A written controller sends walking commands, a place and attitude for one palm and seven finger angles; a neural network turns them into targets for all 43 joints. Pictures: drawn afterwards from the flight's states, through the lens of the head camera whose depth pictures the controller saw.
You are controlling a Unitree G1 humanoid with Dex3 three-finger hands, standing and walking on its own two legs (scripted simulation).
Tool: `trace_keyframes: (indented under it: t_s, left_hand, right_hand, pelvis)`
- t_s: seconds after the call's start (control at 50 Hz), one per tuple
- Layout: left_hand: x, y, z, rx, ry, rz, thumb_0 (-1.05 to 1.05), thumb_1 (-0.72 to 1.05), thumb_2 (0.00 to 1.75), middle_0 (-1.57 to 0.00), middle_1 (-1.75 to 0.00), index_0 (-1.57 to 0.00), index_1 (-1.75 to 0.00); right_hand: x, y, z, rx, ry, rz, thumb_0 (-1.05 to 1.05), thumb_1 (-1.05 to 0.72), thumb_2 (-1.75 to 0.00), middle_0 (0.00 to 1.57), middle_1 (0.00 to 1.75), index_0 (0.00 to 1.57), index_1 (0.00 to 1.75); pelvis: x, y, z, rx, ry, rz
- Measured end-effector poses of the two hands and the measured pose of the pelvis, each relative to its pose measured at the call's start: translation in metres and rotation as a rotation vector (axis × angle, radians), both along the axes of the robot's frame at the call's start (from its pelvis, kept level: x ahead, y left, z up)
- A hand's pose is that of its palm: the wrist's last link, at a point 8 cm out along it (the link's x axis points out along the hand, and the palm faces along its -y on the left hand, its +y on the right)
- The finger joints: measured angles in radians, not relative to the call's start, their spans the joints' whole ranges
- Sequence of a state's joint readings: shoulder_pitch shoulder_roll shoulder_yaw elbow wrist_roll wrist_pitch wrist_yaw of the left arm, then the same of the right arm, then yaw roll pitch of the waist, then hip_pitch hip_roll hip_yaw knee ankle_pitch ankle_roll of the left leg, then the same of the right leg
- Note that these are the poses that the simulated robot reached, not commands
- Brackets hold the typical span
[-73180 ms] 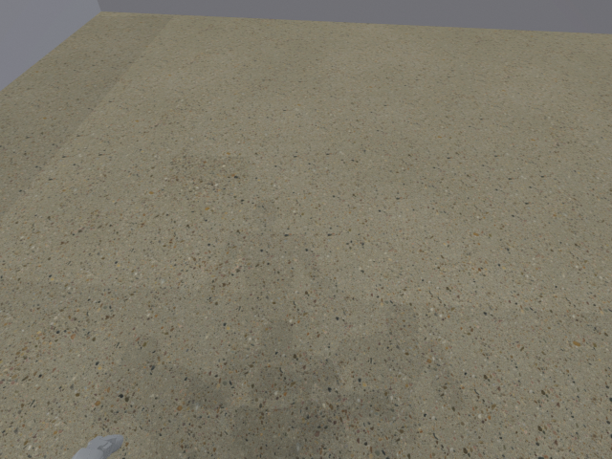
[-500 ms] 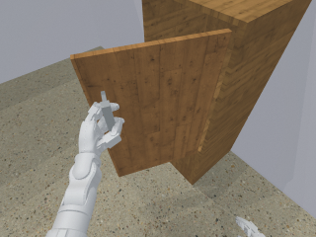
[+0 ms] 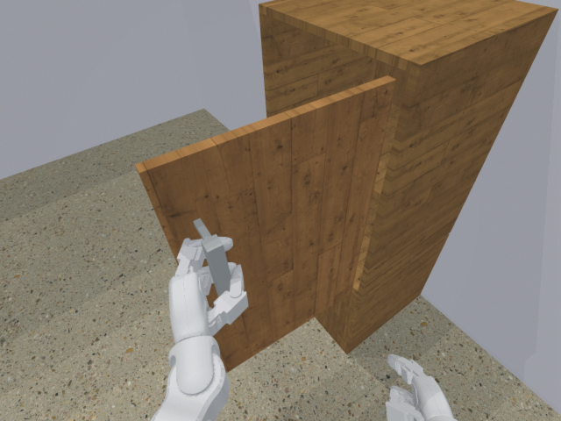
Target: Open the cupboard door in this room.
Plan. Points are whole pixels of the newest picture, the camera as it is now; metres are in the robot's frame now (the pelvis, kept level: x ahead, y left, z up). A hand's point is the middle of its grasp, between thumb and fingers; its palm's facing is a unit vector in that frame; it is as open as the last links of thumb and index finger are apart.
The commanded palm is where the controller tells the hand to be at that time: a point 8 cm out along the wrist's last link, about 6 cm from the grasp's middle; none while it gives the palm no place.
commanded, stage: pull the door open along its arc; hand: left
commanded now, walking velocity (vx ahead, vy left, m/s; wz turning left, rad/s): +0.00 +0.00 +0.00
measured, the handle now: (215, 266) +0.31 +0.11 +0.09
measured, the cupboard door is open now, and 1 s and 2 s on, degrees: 87 90 92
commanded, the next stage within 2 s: open thumb and fingers to let go in 0.06 s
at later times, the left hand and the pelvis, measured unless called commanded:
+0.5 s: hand (249, 305) +0.25 +0.05 +0.09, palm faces +0.37 -0.93 -0.03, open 8.8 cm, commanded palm +0.20 +0.11 +0.09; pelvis -0.01 -0.04 +0.00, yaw -1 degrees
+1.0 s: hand (254, 308) +0.24 +0.04 +0.10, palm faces +0.33 -0.94 -0.02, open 15.4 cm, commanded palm +0.20 +0.10 +0.09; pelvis -0.02 -0.03 +0.00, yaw +0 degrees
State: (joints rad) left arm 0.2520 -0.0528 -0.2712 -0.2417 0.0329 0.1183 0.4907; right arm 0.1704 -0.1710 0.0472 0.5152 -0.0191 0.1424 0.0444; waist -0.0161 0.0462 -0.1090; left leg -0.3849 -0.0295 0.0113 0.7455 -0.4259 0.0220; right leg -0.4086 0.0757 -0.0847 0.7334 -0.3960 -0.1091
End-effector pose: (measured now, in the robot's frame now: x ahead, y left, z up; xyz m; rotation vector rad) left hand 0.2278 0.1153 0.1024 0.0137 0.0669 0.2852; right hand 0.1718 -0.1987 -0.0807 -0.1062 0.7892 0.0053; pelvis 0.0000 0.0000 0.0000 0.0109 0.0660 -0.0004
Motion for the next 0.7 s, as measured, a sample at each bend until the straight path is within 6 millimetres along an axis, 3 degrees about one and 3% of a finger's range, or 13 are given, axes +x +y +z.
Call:
trace_keyframes:
  t_s: [0.14,0.36,0.7]
  left_hand:
    - [-0.017,-0.016,0.001,0.001,0.011,-0.020,0.02,0.64,0.73,-0.30,-1.25,-0.33,-1.33]
    - [-0.017,-0.023,-0.005,0.005,-0.007,0.083,0.00,0.56,0.75,-0.34,-1.28,-0.36,-1.32]
    - [-0.024,-0.016,-0.004,0.005,-0.040,0.111,0.00,-0.30,0.39,-0.31,-1.19,-0.31,-1.20]
  right_hand:
    - [-0.011,-0.028,-0.006,-0.012,0.007,-0.021,0.01,-0.91,-0.90,0.20,0.30,0.20,0.30]
    - [-0.009,-0.055,-0.007,-0.031,-0.020,-0.035,0.01,-0.91,-0.90,0.20,0.30,0.19,0.30]
    - [-0.016,-0.064,-0.014,-0.029,0.002,-0.055,0.01,-0.91,-0.90,0.20,0.30,0.20,0.30]
  pelvis:
    - [0.002,-0.017,0.000,0.009,-0.012,0.014]
    - [-0.010,-0.037,0.001,0.034,0.001,-0.007]
    - [-0.015,-0.046,0.001,0.043,0.009,-0.020]
